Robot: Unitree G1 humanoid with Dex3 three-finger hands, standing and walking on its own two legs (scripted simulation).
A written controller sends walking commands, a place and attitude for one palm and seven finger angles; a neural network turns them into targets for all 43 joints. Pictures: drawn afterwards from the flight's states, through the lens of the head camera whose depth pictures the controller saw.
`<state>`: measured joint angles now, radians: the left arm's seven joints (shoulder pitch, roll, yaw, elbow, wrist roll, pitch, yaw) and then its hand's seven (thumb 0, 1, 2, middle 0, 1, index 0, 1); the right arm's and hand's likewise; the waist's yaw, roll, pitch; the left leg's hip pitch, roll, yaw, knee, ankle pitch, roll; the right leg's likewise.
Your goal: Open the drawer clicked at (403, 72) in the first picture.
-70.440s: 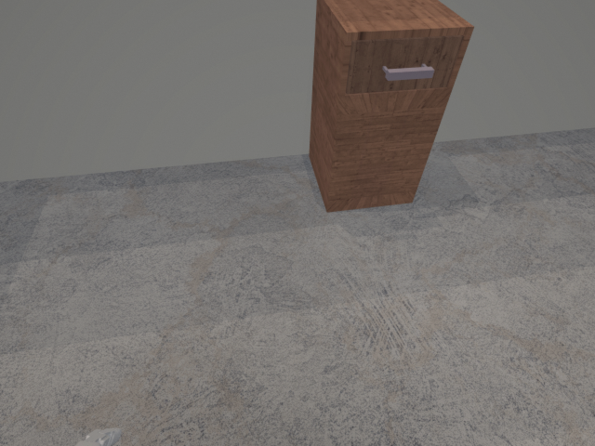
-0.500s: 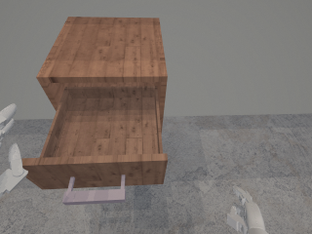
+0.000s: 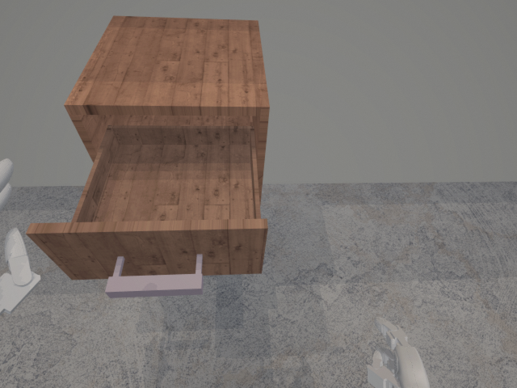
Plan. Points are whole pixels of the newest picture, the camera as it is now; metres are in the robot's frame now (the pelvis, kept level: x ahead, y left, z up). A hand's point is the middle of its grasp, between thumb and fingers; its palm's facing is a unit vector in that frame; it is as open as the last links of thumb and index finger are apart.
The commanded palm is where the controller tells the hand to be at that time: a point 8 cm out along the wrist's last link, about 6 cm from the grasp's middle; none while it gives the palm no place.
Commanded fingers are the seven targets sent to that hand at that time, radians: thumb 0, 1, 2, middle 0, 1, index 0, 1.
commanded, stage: step back with the hand held close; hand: left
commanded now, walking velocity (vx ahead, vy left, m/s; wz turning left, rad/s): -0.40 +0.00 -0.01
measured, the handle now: (158, 273) +0.31 +0.20 -0.07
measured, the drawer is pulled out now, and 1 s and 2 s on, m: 0.30 0.30 0.30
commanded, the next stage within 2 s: stop stepping back and stand still in 0.22 s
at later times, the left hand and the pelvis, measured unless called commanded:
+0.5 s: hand out of the picture +0.04 +0.20 +0.16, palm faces +0.35 -0.81 -0.47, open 7.4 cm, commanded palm -0.02 +0.25 +0.18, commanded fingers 0.00 0.90 0.90 -0.20 -0.30 -0.20 -0.30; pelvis -0.14 -0.04 +0.00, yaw +1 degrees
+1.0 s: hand out of the picture -0.05 +0.17 +0.18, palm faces +0.39 -0.78 -0.48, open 7.4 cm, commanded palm -0.10 +0.21 +0.18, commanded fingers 0.00 0.90 0.90 -0.20 -0.30 -0.20 -0.30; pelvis -0.22 -0.07 +0.00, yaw +2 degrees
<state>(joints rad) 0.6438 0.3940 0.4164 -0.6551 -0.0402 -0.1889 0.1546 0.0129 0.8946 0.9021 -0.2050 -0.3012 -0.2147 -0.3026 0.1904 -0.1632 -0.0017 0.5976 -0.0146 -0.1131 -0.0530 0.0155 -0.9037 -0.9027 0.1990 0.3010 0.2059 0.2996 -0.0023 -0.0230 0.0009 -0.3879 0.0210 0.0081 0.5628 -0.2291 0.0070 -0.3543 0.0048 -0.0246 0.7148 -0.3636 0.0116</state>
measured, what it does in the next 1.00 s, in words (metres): walks backwards: right foot, then left foot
